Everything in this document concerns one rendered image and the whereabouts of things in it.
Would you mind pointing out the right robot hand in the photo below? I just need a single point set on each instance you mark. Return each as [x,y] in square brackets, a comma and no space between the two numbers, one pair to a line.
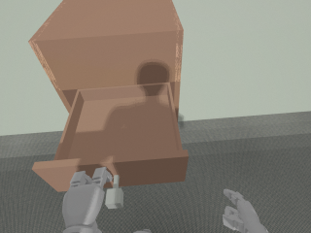
[245,213]

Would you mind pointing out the right robot forearm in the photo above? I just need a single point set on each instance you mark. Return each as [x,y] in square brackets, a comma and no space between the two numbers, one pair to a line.
[254,227]

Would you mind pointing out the handle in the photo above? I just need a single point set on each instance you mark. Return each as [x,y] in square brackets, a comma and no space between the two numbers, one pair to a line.
[114,196]

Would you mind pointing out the drawer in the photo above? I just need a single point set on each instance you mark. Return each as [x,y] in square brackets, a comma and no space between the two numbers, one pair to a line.
[132,130]

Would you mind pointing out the cabinet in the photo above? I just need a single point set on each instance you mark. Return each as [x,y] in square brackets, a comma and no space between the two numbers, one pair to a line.
[104,43]

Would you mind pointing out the left robot hand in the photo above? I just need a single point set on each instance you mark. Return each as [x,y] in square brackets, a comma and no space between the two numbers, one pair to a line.
[84,198]

